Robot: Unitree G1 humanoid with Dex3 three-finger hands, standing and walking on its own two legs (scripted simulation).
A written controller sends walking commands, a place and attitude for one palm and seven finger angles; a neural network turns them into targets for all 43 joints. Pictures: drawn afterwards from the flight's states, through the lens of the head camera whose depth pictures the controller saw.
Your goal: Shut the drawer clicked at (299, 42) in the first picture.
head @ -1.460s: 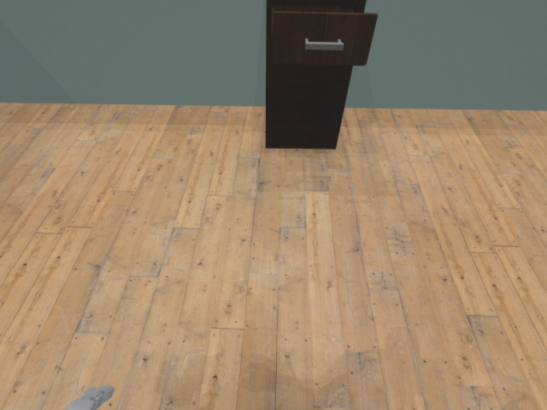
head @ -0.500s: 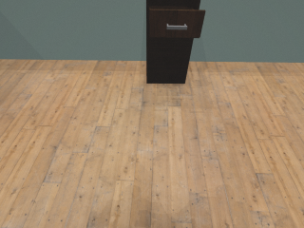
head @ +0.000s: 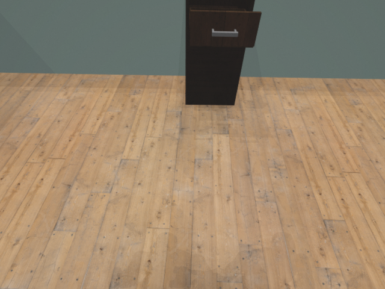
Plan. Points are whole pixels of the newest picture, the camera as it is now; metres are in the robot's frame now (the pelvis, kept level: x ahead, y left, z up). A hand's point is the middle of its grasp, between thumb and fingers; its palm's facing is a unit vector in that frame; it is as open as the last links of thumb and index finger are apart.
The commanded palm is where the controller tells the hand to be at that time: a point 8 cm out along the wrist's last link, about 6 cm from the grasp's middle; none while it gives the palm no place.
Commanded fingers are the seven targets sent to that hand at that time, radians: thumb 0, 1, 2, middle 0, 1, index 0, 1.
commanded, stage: look at it before walking up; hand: left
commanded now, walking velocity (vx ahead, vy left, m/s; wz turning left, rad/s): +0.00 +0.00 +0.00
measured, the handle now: (224, 32) +1.35 -0.10 -0.04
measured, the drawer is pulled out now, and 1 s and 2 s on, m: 0.29 0.29 0.29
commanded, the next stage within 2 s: walk to a spot facing it in 0.08 s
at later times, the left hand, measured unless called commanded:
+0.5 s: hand out of the picture +0.07 +0.19 -0.18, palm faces -0.13 -0.97 -0.22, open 7.4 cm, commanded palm none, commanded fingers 0.00 0.90 0.90 -0.20 -0.30 -0.20 -0.30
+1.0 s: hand (150, 267) +0.21 +0.12 -0.18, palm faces -0.21 -0.96 -0.16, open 7.4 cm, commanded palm none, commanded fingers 0.00 0.90 0.90 -0.20 -0.30 -0.20 -0.30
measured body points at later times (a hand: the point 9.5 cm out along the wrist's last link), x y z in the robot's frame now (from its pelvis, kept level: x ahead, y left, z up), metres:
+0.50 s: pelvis +0.04 -0.02 -0.01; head +0.05 -0.03 +0.44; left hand +0.08 +0.24 -0.16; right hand +0.03 -0.27 -0.17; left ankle +0.00 +0.13 -0.75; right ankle +0.03 -0.11 -0.72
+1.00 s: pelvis +0.22 -0.05 -0.01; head +0.24 -0.05 +0.44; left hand +0.22 +0.17 -0.17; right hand +0.27 -0.31 -0.14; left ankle +0.36 +0.04 -0.71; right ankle +0.07 -0.13 -0.75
